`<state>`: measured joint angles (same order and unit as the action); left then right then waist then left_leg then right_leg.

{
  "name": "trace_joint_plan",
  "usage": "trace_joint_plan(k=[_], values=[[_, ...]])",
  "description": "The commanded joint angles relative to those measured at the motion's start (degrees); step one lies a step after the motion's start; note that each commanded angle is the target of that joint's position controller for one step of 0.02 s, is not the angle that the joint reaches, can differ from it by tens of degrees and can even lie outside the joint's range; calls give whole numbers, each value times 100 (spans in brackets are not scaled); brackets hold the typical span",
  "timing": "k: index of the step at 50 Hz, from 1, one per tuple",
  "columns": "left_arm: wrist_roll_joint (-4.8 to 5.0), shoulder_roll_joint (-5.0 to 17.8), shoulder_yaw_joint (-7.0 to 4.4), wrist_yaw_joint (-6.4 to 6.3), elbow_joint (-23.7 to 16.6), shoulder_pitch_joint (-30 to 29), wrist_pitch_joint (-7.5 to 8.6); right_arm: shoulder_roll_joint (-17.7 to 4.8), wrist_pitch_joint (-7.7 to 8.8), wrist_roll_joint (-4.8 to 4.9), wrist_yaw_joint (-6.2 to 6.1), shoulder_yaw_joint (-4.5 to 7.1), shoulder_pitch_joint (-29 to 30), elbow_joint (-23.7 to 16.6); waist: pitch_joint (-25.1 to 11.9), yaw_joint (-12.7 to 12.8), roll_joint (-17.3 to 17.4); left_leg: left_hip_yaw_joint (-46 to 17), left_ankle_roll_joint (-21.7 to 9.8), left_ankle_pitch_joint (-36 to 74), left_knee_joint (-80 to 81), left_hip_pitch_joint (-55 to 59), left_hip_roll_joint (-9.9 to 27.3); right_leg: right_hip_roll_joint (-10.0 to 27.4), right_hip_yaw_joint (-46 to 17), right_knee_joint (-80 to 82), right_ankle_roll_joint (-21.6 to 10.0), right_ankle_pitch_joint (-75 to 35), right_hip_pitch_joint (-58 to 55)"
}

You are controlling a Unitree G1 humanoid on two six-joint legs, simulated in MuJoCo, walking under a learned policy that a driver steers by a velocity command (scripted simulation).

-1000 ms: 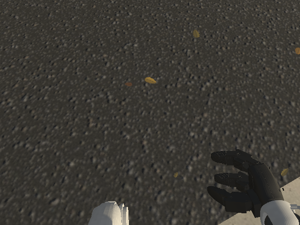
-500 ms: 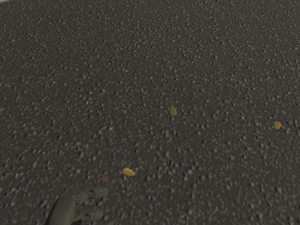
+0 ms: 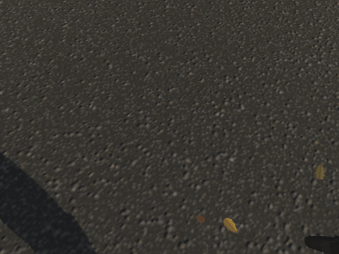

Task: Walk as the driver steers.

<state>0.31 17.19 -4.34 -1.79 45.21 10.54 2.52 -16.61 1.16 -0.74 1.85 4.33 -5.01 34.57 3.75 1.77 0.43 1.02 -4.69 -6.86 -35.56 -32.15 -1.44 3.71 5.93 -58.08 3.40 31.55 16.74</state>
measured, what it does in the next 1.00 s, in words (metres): walks ahead, turning left: right foot, then left foot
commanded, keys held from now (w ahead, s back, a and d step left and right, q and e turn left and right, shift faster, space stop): q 0.20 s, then w+q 0.58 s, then w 0.22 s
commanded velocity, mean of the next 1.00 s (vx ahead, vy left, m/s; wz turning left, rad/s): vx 0.31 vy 0.00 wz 0.55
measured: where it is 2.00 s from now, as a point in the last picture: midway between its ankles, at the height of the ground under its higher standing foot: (88, 176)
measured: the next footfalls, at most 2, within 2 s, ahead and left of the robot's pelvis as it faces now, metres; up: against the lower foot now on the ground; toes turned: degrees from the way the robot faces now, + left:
right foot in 0.36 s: +0.14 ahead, -0.15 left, +0.00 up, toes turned +17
left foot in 0.86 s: +0.21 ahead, +0.22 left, +0.00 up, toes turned +34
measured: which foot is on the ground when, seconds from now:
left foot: down 0.00-0.36, up 0.38-0.84, down 0.86-1.00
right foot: up 0.00-0.34, down 0.36-0.86, up 0.88-1.00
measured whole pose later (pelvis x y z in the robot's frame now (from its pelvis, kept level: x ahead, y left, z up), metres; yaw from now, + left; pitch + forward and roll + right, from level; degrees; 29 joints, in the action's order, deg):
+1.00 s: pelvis +0.21 +0.11 +0.02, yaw +34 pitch +3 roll +0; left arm 0.9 17.6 -3.8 0.1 45.3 16.3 5.5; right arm -14.8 2.5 0.5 1.6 3.5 -13.4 36.5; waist 0.9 1.2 -1.7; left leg 1.4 -3.6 -13.2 -28.7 -18.2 -2.8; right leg 6.6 0.5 -69.4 0.2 19.3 28.8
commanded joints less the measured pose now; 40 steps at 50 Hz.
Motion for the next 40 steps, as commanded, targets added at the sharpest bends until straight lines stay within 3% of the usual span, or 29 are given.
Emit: trace_joint_plan(k=[1,2,3,4,6,9,12,14,15,17,18,19,20,21,22,23,24,26,30,34,38,40], values=[[41,681,-39,67,-644,25,81,-1086,25,62,-107,314,-828,-429,-2390,-498,498,-2903,-1611,2910,1115,3920,1916,-275,-1154,-2288,-21,114,2456],[-32,580,-35,-12,-574,-28,25,-893,-8,141,-145,265,-632,-429,-1873,-340,2,-2545,-1316,2325,1203,3210,1632,-105,-1123,-1834,2,-197,2438],[-72,613,-57,-78,-606,-55,-43,-784,-51,174,-194,227,-425,-450,-1606,-187,91,-2360,-1183,1927,1334,2540,1462,-21,-1123,-1396,12,-383,2179],[-63,600,-64,-81,-617,-18,-105,-785,-94,107,-221,222,-285,-492,-1461,-51,266,-2236,-1089,1626,1473,1987,1285,-60,-1053,-1102,-6,-509,1792],[-73,404,-20,-98,-592,35,-155,-835,-122,2,-269,264,-198,-538,-1415,6,451,-2101,-1051,1640,1562,1588,1099,-244,-931,-455,19,-610,1483],[-72,251,36,-111,-587,-90,-171,-898,-165,59,-378,323,-225,-548,-1543,-65,496,-2175,-977,977,1566,1446,997,-356,-1010,336,68,-959,1237],[-45,267,19,-53,-653,-229,-181,-845,-233,106,-422,327,-141,-602,-1516,-119,754,-2429,-798,-1349,1811,1111,817,-453,-978,958,8,-1273,898],[-25,323,-22,5,-702,-192,-142,-859,-244,117,-400,333,-195,-597,-1400,-108,997,-2646,-711,-2329,1903,904,768,-563,-859,1396,-86,-1082,562],[-10,329,-43,37,-692,-83,-102,-838,-248,134,-389,330,-247,-578,-1336,-58,1036,-2694,-649,-2662,1879,780,726,-617,-785,1730,-168,-1027,286],[-8,316,-111,86,-502,526,-35,-704,-266,178,-385,301,-188,-573,-1105,285,924,-2499,-318,-3231,1544,26,399,-548,-668,2810,-429,-1283,-821],[-60,645,-222,63,-391,1087,-14,-384,-269,200,-387,225,-144,-613,-1012,457,145,-1904,46,-3319,137,-871,-53,479,-1712,3598,-731,-394,-1548],[-194,1164,-304,69,-445,1039,-21,-87,-204,259,-360,157,-175,-757,-753,220,-1258,-763,223,-2689,-1581,-2025,-762,1749,-3704,4406,-1246,1054,-1649],[-342,1251,-356,72,-617,605,68,-477,-77,227,-312,244,33,-917,-266,63,-1505,-1236,250,-2133,-2344,-2451,-205,2090,-4780,4899,-1730,1867,-947],[-221,922,-282,-1,-754,147,112,-747,-62,201,-272,316,-149,-773,-55,-169,-1251,-1244,282,-1562,-2752,-2416,-61,1866,-4143,4829,-1544,1579,-804],[-106,677,-218,-40,-794,-54,122,-807,-88,151,-256,353,-474,-547,-110,-277,-1075,-1077,403,-1164,-3027,-2193,-3,1522,-3431,4776,-1275,1004,-795],[-57,583,-185,-53,-801,-60,123,-757,-106,96,-248,357,-637,-420,-186,-295,-944,-883,495,-881,-3349,-1990,22,1289,-2878,4790,-1103,551,-738],[-63,542,-157,-66,-749,71,154,-654,-108,69,-228,331,-600,-398,-110,-232,-862,-769,562,-589,-3643,-1875,85,1171,-2407,4864,-1060,80,-590],[-121,494,-144,-52,-641,414,197,-459,-105,110,-217,266,-499,-378,-97,-98,-714,-625,632,-232,-3870,-1792,165,1027,-1718,4890,-1023,-518,-616],[-156,572,-175,-29,-461,981,210,-318,-65,191,-188,185,-31,-487,-39,254,-733,-605,770,153,-2909,-1983,357,1122,-1136,4916,-1129,-1199,-1283],[-82,873,-263,-17,-348,1028,179,-140,-15,209,-37,76,474,-662,77,451,-866,-215,776,123,-1453,-1381,518,1280,-610,4968,-1154,-1748,-1427],[81,1057,-340,53,-191,1044,130,-162,-18,246,92,51,592,-751,225,421,-827,138,421,-579,-582,-671,528,1452,-222,4798,-1093,-2048,-1525],[161,1158,-374,92,-109,1015,89,-243,-20,215,120,88,407,-740,124,234,-848,353,142,-969,-183,-8,325,1516,-65,4384,-1057,-3209,-1534]])
Velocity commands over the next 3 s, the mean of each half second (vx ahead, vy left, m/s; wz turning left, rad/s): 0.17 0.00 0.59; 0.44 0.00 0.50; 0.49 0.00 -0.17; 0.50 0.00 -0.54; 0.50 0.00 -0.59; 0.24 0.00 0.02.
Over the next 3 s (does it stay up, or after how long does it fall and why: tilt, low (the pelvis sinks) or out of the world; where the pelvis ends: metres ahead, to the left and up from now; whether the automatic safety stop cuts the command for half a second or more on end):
stays up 1.19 0.33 0.01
